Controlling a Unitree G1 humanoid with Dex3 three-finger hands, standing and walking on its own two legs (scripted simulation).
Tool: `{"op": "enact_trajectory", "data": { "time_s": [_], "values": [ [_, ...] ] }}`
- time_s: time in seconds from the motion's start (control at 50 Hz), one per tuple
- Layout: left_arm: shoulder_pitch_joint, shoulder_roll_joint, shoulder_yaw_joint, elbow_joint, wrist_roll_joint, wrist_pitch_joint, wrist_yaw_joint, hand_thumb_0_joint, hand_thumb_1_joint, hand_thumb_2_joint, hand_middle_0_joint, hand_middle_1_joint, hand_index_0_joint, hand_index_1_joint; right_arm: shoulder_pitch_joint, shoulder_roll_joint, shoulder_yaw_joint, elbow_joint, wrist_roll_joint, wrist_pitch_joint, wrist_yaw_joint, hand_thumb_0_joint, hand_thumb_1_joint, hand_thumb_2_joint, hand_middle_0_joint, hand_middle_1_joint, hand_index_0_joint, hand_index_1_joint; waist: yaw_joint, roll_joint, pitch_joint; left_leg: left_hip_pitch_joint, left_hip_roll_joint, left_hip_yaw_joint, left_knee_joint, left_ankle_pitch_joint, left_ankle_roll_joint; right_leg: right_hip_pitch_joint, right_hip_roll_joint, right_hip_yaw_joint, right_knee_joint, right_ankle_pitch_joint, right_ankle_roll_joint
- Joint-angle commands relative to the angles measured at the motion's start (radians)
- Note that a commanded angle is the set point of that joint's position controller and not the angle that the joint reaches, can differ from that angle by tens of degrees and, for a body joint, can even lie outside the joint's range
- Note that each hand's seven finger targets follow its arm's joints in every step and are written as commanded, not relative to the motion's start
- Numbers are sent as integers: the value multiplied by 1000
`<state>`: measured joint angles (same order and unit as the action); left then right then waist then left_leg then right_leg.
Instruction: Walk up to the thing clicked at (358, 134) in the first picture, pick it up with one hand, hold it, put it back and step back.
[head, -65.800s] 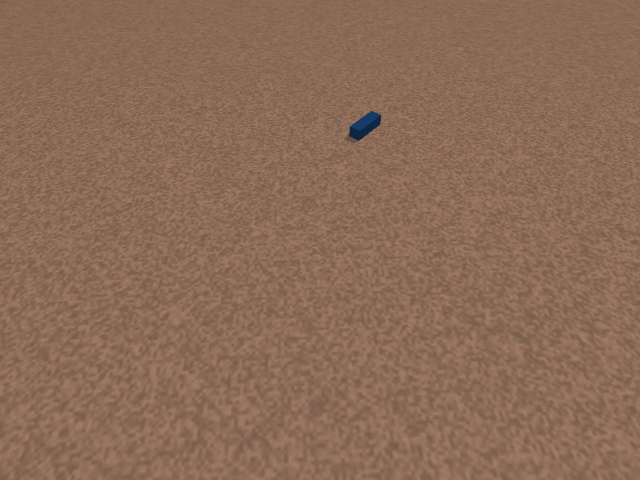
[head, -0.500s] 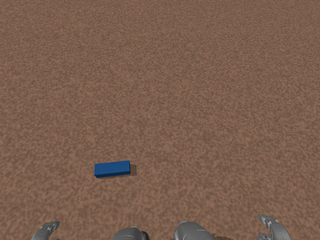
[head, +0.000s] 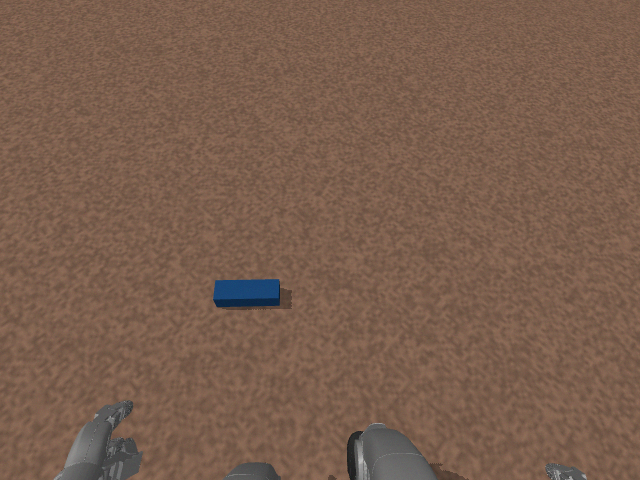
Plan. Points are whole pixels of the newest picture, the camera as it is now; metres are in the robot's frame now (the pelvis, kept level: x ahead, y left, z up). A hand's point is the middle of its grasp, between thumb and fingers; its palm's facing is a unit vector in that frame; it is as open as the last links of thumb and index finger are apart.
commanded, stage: step back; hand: left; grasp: from above
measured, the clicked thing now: (247, 293) +0.67 +0.21 -0.72
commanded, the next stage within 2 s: none
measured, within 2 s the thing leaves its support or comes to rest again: neither
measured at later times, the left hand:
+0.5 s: hand out of the picture -0.08 +0.23 -0.13, palm faces -0.08 -0.92 -0.39, open 7.4 cm
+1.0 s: hand out of the picture -0.20 +0.22 -0.15, palm faces -0.08 -0.93 -0.37, open 7.4 cm
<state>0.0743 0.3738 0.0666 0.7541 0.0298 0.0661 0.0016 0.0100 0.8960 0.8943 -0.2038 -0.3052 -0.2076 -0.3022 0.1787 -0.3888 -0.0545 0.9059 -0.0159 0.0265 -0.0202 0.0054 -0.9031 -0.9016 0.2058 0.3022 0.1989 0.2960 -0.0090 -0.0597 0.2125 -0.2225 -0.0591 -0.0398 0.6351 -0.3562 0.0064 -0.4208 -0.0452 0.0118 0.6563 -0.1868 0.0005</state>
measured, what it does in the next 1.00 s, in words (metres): walks backwards: right foot, then left foot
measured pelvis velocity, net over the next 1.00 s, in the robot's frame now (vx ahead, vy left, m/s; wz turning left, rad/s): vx -0.33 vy -0.05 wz -0.07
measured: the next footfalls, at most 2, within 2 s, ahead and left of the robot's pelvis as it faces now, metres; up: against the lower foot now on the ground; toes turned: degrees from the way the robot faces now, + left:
right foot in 0.38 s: -0.12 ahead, -0.16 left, +0.00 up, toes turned -2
left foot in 0.70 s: -0.21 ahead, +0.09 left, +0.00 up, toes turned -3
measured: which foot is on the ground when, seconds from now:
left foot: down 0.00-0.42, up 0.44-0.68, down 0.70-1.00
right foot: down 0.00-0.00, up 0.02-0.36, down 0.38-0.72, up 0.74-1.00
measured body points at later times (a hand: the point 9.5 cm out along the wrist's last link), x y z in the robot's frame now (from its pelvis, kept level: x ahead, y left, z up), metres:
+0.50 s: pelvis -0.16 -0.03 +0.00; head -0.12 -0.05 +0.45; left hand -0.07 +0.28 -0.11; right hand -0.05 -0.36 -0.11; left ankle -0.07 +0.11 -0.67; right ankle -0.16 -0.16 -0.72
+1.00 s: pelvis -0.33 -0.05 +0.01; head -0.26 -0.03 +0.45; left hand -0.19 +0.26 -0.12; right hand -0.23 -0.37 -0.09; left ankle -0.25 +0.09 -0.72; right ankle -0.38 -0.20 -0.67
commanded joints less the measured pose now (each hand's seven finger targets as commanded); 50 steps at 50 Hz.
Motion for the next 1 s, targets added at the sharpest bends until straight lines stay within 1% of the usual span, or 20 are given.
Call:
{"op": "enact_trajectory", "data": {
  "time_s": [0.0, 0.02, 0.08, 0.22, 0.32, 0.36, 0.38, 0.4, 0.42, 0.44, 0.5, 0.6, 0.66, 0.68, 0.7, 0.72, 0.74, 0.8, 0.92, 0.98],
  "values": [
    [-25, 209, 73, -93, -2, -11, 26, 0, 900, 900, -200, -300, -200, -300, 19, -389, -96, -97, -29, -24, -1, 0, -900, -900, 200, 300, 200, 300, -50, 312, -217, -96, 487, -525, -362, 264, 291, -40, 136, 125, 392, -458, 1],
    [-44, 229, 78, -84, 5, -11, 29, 0, 900, 900, -200, -300, -200, -300, -48, -376, -96, -114, -29, -35, -10, 0, -900, -900, 200, 300, 200, 300, -37, 284, -171, -198, 513, -549, -367, 282, 322, 3, 116, 202, 546, -441, -6],
    [83, 197, 80, -15, -24, -9, 15, 0, 900, 900, -200, -300, -200, -300, -134, -239, -52, -129, -32, -41, -15, 0, -900, -900, 200, 300, 200, 300, 63, 172, -166, -81, 277, -182, -264, 461, 177, -66, 171, 208, 649, -283, -21],
    [79, 179, 72, -36, -5, -23, 13, 0, 900, 900, -200, -300, -200, -300, 28, -234, -69, -122, -12, -34, -21, 0, -900, -900, 200, 300, 200, 300, -36, 206, -257, 234, 305, -182, -155, 571, 246, -104, 122, 136, 357, -336, 50],
    [197, 174, 70, 32, -6, -36, 5, 0, 900, 900, -200, -300, -200, -300, -64, -272, -75, -163, -14, -9, -12, 0, -900, -900, 200, 300, 200, 300, 17, 281, -309, 74, 294, -149, -84, 435, 194, 171, 59, 28, -121, -174, 7],
    [265, 195, 78, 72, 4, -42, 3, 0, 900, 900, -200, -300, -200, -300, -85, -254, -66, -170, 1, 4, -6, 0, -900, -900, 200, 300, 200, 300, 46, 219, -324, -62, 231, -112, -35, 272, 125, 304, 64, 28, -249, -31, -32],
    [254, 261, 96, 58, 19, -45, -1, 0, 900, 900, -200, -300, -200, -300, -82, -216, -57, -183, 7, 6, -3, 0, -900, -900, 200, 300, 200, 300, 41, 53, -290, -231, 130, -87, 75, 90, 62, 315, -58, 257, -247, -77, -81],
    [182, 352, 115, 19, 15, -40, -6, 0, 900, 900, -200, -300, -200, -300, -97, -171, -51, -200, 11, 4, -13, 0, -900, -900, 200, 300, 200, 300, 56, -186, -231, -308, -34, -17, 290, -202, 4, 156, -249, 468, -349, -171, -208],
    [76, 417, 121, -24, 22, -40, 1, 0, 900, 900, -200, -300, -200, -300, -92, -217, -71, -187, 4, 8, -26, 0, -900, -900, 200, 300, 200, 300, 63, -266, -162, -208, 1, -93, 500, -268, -16, -101, -382, 609, -423, -208, -310],
    [-3, 368, 111, -46, 17, -44, 9, 0, 900, 900, -200, -300, -200, -300, -51, -246, -79, -159, 14, 7, -20, 0, -900, -900, 200, 300, 200, 300, 11, -226, -124, -141, 30, -137, 553, -217, -1, -186, -365, 546, -417, -197, -288],
    [-40, 243, 85, -47, 17, -43, 16, 0, 900, 900, -200, -300, -200, -300, 5, -188, -50, -116, 19, -3, -11, 0, -900, -900, 200, 300, 200, 300, -14, -93, -156, -216, -70, -91, 576, -102, -9, 18, -141, 175, -233, 134, -184],
    [61, 235, 83, -52, 24, -31, 29, 0, 900, 900, -200, -300, -200, -300, 10, -165, -32, -131, 5, -26, -20, 0, -900, -900, 200, 300, 200, 300, 47, -169, -225, -259, 7, -19, 176, -169, -21, 332, -165, 195, -131, 327, -190],
    [59, 227, 70, -67, -4, -9, 24, 0, 900, 900, -200, -300, -200, -300, 93, -159, -43, -96, -11, -41, -20, 0, -900, -900, 200, 300, 200, 300, 14, -121, -291, -89, 24, 41, -280, 144, -2, 367, -133, 147, 56, 391, -142],
    [62, 201, 60, -75, -7, 1, 19, 0, 900, 900, -200, -300, -200, -300, 96, -183, -57, -90, -19, -42, -22, 0, -900, -900, 200, 300, 200, 300, 25, -69, -304, 17, 70, -39, -298, 283, 15, 252, -93, 133, 94, 263, -105],
    [102, 157, 48, -83, -13, 4, 14, 0, 900, 900, -200, -300, -200, -300, 76, -266, -77, -97, -31, -41, -22, 0, -900, -900, 200, 300, 200, 300, 49, 134, -306, 130, 258, -297, -278, 449, 77, 25, 15, 65, 227, -43, -50],
    [72, 174, 51, -90, -19, 2, 24, 0, 900, 900, -200, -300, -200, -300, 9, -363, -90, -124, -30, -36, -13, 0, -900, -900, 200, 300, 200, 300, 40, 251, -281, 82, 413, -438, -258, 568, 205, -97, 120, 43, 363, -414, -23],
    [0, 208, 62, -92, -4, 3, 35, 0, 900, 900, -200, -300, -200, -300, 16, -408, -103, -131, -29, -39, -19, 0, -900, -900, 200, 300, 200, 300, -25, 322, -250, -90, 518, -576, -302, 497, 315, -29, 86, 160, 515, -473, -11],
    [62, 211, 70, -42, -22, 6, 20, 0, 900, 900, -200, -300, -200, -300, -78, -256, -61, -140, -35, -45, -31, 0, -900, -900, 200, 300, 200, 300, 52, 187, -217, -38, 315, -218, -204, 635, 222, -56, 132, 211, 654, -342, -20],
    [60, 183, 57, -48, -3, -17, 14, 0, 900, 900, -200, -300, -200, -300, 16, -232, -64, -139, -20, -27, -28, 0, -900, -900, 200, 300, 200, 300, -14, 206, -268, 182, 296, -174, -114, 652, 239, -96, 102, 110, 352, -348, 39],
    [105, 183, 53, -18, -9, -28, 11, 0, 900, 900, -200, -300, -200, -300, -15, -263, -65, -153, -23, -11, -19, 0, -900, -900, 200, 300, 200, 300, -1, 291, -306, 127, 299, -149, -89, 584, 215, 55, 56, 36, 71, -303, 18]
  ]
}}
